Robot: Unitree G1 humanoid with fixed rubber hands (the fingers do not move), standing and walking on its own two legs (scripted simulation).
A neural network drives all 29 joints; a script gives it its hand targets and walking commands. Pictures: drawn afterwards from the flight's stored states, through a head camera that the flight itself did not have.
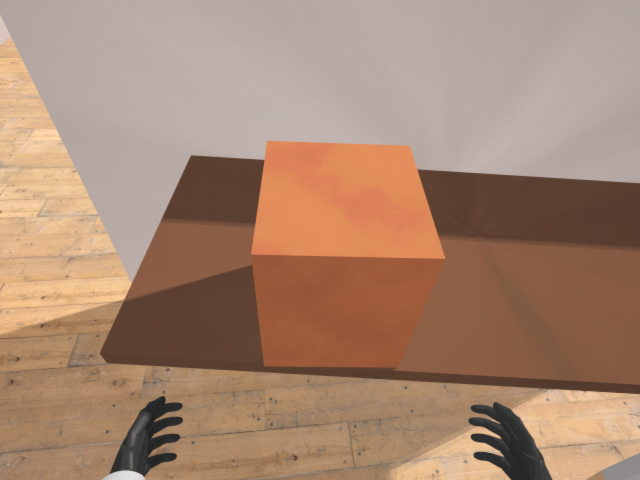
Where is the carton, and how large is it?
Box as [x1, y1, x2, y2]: [251, 141, 444, 367]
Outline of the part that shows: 267,141 251,252 264,365 397,367 444,260 441,246 409,146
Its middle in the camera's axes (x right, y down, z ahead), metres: +0.02 +0.03 +0.56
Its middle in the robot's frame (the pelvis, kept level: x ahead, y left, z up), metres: +0.41 +0.00 +0.05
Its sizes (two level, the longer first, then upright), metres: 0.210 0.200 0.250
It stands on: a table, 0.71 m high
